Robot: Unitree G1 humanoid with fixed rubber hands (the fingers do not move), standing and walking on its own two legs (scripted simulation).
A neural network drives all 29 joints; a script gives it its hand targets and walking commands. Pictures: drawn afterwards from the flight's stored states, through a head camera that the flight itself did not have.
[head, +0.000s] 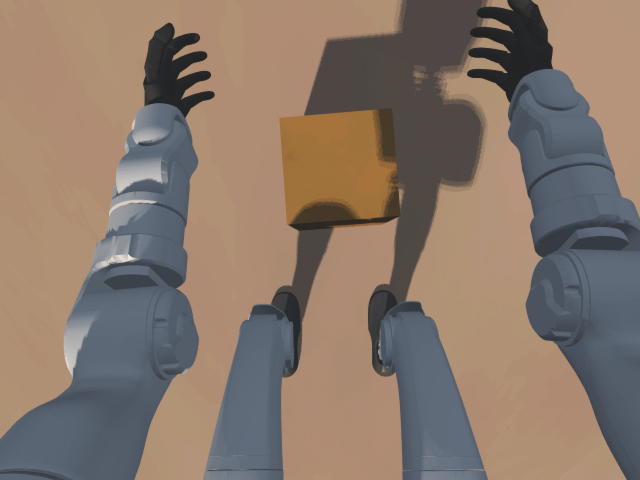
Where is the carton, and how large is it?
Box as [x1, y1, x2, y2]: [279, 108, 400, 230]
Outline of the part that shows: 391,108 279,118 287,224 298,230 380,224 400,215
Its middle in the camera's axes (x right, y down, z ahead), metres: +0.04 -0.13 +0.84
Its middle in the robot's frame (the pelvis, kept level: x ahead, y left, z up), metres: +0.50 -0.01 -0.51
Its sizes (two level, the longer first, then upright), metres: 0.210 0.200 0.250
